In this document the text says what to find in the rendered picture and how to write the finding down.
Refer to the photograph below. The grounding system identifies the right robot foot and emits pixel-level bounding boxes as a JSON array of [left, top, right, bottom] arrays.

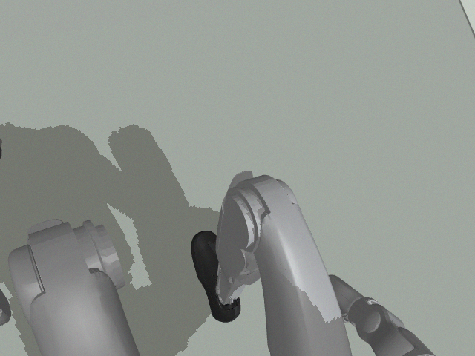
[[191, 231, 240, 323]]

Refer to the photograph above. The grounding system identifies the right robot hand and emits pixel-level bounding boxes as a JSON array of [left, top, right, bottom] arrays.
[[329, 275, 364, 325]]

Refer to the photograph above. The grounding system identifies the right robot arm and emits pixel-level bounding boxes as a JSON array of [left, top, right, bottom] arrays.
[[348, 297, 435, 356]]

